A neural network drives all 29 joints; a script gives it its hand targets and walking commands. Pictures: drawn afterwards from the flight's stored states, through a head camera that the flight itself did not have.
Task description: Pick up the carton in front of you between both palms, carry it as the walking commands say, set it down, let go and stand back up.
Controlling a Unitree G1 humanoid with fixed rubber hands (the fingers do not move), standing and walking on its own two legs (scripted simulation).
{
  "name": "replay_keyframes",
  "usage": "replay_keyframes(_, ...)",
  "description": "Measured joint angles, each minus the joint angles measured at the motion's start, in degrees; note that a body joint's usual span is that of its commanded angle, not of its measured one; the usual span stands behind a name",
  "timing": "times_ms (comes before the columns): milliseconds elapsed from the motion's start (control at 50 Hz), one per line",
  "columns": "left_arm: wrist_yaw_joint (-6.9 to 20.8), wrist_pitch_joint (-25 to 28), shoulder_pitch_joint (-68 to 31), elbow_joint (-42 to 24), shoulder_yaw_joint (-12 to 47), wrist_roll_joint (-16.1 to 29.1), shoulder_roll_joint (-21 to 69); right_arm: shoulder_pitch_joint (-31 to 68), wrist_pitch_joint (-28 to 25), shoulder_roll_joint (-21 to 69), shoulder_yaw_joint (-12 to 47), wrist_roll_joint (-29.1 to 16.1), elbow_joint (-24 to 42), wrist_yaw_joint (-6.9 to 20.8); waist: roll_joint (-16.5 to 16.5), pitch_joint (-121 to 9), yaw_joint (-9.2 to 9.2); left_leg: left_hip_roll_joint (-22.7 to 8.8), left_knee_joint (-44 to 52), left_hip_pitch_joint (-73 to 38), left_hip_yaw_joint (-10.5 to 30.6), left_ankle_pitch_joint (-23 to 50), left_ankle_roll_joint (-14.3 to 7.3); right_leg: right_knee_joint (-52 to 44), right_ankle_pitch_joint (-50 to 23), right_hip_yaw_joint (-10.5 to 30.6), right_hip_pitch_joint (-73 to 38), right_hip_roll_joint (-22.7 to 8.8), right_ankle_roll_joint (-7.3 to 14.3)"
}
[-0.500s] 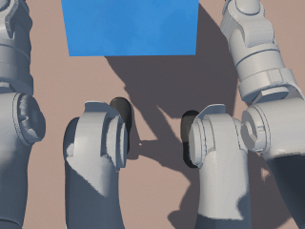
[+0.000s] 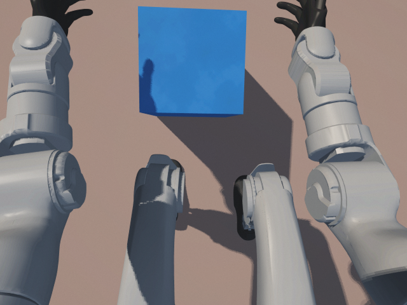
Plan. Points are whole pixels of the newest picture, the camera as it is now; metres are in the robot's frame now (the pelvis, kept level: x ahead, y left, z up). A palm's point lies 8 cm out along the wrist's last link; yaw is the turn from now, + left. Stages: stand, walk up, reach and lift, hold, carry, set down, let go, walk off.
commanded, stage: set down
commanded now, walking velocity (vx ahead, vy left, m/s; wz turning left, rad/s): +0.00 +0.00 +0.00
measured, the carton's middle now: (191, 74) +0.50 +0.09 -0.35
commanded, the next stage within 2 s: let go in 0.50 s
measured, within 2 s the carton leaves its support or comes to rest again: neither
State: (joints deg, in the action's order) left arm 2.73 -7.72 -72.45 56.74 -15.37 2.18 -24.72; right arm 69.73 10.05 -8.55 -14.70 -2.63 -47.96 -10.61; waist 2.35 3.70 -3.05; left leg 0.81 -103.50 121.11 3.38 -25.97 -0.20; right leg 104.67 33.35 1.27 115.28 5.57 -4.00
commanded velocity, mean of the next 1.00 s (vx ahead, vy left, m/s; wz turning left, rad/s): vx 0.00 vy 0.00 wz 0.00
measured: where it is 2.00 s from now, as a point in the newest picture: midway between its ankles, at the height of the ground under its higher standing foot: (207, 211)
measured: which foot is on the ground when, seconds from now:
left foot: down 0.00-1.00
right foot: down 0.00-1.00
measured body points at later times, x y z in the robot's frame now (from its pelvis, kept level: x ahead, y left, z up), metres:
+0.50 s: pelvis +0.03 +0.01 +0.14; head +0.33 +0.06 +0.47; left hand +0.52 +0.31 +0.03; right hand +0.55 -0.09 +0.03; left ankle +0.12 +0.12 -0.44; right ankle +0.09 -0.13 -0.44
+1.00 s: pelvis +0.09 +0.01 +0.25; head +0.29 +0.05 +0.65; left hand +0.39 +0.29 +0.14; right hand +0.44 -0.15 +0.14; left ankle +0.12 +0.12 -0.44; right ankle +0.09 -0.13 -0.44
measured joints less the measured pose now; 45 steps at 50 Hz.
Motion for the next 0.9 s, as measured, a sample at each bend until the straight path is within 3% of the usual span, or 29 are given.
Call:
replay_keyframes(220,1.73,-2.6,5.8,-7.16,-1.26,-0.15,0.5,-6.26,2.41,1.06,0.87,0.33,8.07,0.16,-0.44,-2.59,0.48,0.52,11.87,-8.72,-0.25,1.81,-0.17,-12.02,-2.33,0.95,-8.39,-0.66,0.21)
replay_keyframes(600,3.78,0.21,11.9,-5.36,-4.92,-6.49,4.22,-13.99,-0.26,3.59,-1.93,6.09,7.24,3.38,-1.0,-7.06,1.31,1.02,36.77,-27.78,-0.1,8.66,-0.52,-37.42,-10.13,2.07,-27.01,-2.1,0.49)
replay_keyframes(720,3.67,0.17,22.67,-11.3,-2.98,-8.61,6.28,-24.48,-0.6,3.96,0.73,8.73,11.51,4.64,-1.11,-6.76,1.35,1.16,43.95,-36.19,-0.33,10.12,-0.78,-44.76,-11.86,2.52,-35.34,-2.7,0.61)
replay_keyframes(900,3.3,2.7,43.57,-20.34,1.62,-5.39,8.9,-43.81,-3.85,3.01,4.4,7.65,16.61,7.71,-1.18,-6.45,1.35,1.42,53.98,-52.61,-0.51,11.05,-0.88,-55.0,-13.15,2.88,-51.64,-3.67,1.16)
